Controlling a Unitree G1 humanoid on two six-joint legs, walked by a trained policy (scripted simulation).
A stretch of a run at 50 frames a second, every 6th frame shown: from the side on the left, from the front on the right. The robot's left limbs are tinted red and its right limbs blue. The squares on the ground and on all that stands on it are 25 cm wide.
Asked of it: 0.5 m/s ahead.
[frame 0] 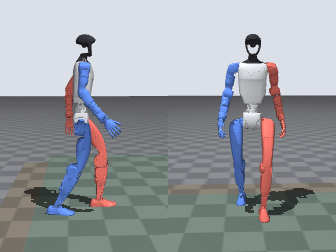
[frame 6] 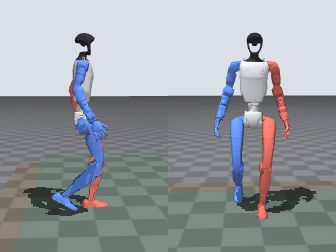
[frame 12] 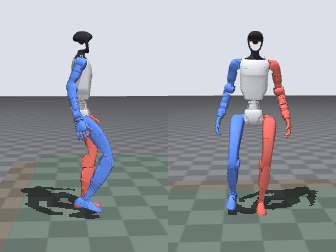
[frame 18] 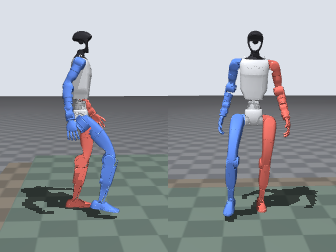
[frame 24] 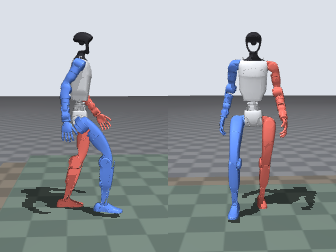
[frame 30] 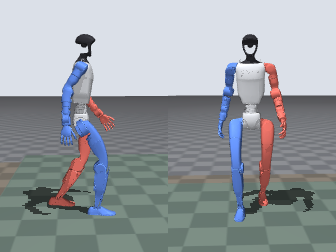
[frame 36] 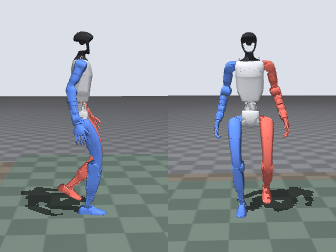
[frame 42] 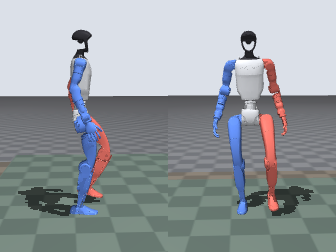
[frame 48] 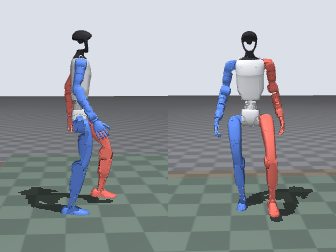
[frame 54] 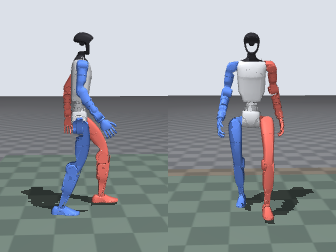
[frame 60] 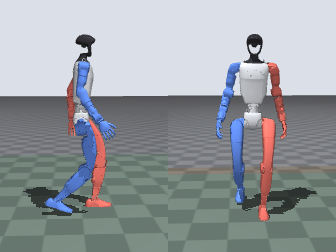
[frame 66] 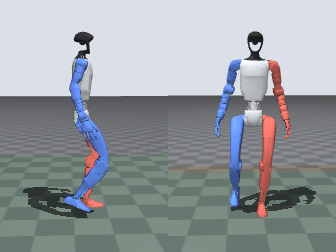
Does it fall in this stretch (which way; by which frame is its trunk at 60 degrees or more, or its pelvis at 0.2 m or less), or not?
no
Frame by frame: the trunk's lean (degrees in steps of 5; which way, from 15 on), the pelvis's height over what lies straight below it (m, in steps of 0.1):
0: 5, 0.8
6: 5, 0.8
12: 0, 0.8
18: 0, 0.8
24: 5, 0.8
30: 5, 0.8
36: 5, 0.8
42: 0, 0.8
48: 0, 0.8
54: 5, 0.8
60: 5, 0.8
66: 5, 0.8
